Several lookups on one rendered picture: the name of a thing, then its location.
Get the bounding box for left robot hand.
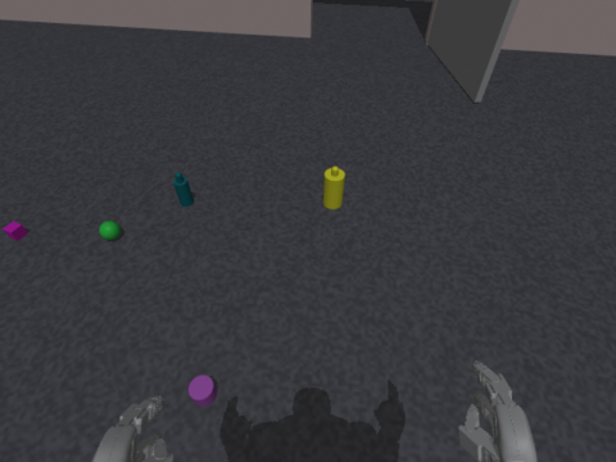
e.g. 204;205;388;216
91;396;173;462

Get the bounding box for right robot hand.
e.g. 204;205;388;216
459;361;537;462

